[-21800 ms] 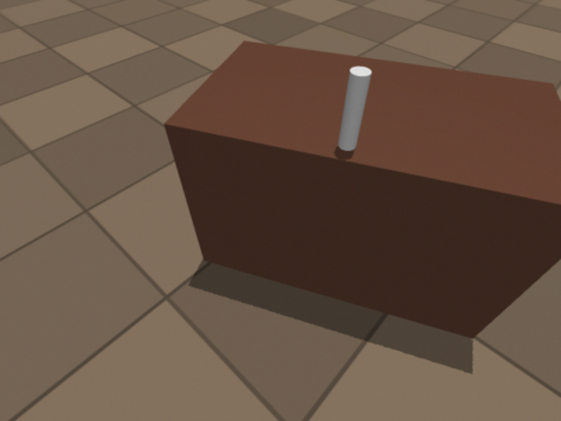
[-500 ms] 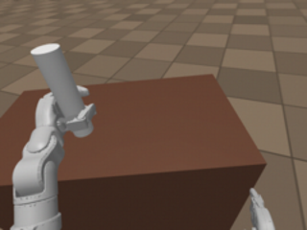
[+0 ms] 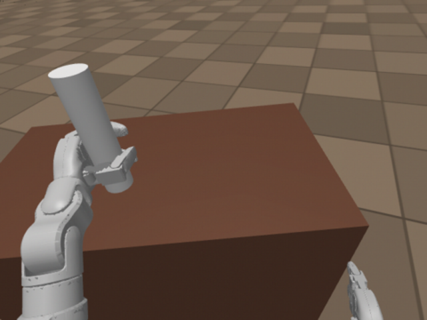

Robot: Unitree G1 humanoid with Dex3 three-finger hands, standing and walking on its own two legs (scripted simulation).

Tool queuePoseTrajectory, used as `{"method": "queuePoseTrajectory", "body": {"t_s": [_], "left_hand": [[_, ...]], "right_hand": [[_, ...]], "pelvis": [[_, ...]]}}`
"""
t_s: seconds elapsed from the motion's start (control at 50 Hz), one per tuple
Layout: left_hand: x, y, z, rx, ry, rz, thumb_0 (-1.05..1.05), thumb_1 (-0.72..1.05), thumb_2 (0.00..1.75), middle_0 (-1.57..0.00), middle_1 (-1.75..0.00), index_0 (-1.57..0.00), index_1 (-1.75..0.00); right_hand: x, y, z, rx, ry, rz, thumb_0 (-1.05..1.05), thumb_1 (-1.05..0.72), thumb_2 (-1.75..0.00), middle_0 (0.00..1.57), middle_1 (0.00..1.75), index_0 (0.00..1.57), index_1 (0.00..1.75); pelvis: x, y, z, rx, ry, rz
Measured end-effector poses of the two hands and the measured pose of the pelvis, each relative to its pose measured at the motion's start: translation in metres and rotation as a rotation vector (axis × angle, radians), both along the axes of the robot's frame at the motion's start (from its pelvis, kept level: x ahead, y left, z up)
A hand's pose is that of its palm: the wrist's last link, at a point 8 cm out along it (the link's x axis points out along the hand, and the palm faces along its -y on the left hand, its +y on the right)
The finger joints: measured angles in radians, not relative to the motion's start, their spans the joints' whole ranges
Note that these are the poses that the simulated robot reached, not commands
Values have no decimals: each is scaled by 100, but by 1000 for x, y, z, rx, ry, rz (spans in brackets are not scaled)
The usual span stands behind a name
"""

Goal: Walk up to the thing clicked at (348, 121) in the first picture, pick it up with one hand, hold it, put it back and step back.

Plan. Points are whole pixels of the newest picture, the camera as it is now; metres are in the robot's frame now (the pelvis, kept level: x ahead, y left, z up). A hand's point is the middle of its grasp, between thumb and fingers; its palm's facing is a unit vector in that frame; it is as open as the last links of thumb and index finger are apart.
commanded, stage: hold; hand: left
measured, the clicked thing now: (98, 136) +0.32 +0.18 +0.26
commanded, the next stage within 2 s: crouch in 0.56 s
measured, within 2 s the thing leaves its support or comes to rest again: neither
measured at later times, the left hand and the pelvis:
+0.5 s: hand (116, 157) +0.32 +0.16 +0.22, palm faces +0.16 -0.99 +0.01, open 6.5 cm; pelvis -0.01 +0.00 +0.00, yaw +0 degrees
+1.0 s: hand (119, 167) +0.34 +0.18 +0.18, palm faces +0.19 -0.98 +0.02, open 6.5 cm; pelvis -0.01 +0.00 +0.00, yaw +0 degrees
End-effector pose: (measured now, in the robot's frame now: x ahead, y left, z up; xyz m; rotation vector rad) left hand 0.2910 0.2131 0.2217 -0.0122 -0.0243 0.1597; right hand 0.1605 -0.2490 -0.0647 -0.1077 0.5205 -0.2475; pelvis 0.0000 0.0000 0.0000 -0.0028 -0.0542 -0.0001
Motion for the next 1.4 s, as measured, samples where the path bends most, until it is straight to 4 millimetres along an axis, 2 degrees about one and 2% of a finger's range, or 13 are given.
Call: {"method": "queuePoseTrajectory", "body": {"t_s": [0.34,0.82,0.92,1.16,1.4], "left_hand": [[-4,0,-2,3,-2,3,0,2,115,-96,-112,-93,-110],[2,3,-8,-5,5,6,0,2,115,-96,-112,-93,-110],[11,6,-21,-16,48,16,0,2,115,-96,-112,-93,-110],[33,27,-77,-11,119,57,0,3,114,-95,-111,-92,-110],[46,43,-97,0,80,58,0,2,115,-96,-111,-93,-109]], "right_hand": [[-4,-1,1,-8,-8,-3,-1,53,-6,6,5,5,5],[-8,0,-3,-10,12,0,-1,54,-5,6,5,5,5],[-9,2,-4,-9,22,6,-1,54,-5,6,5,5,5],[-20,-12,-4,-49,67,-23,-1,55,-5,6,5,5,5],[-17,-12,-3,-66,103,-31,-1,54,-5,6,5,5,5]], "pelvis": [[-5,-2,0,0,-5,1],[-8,-2,0,-1,-3,-1],[-8,-3,0,0,6,2],[-8,-6,-1,-1,38,-7],[-6,-1,-1,-8,60,-13]]}}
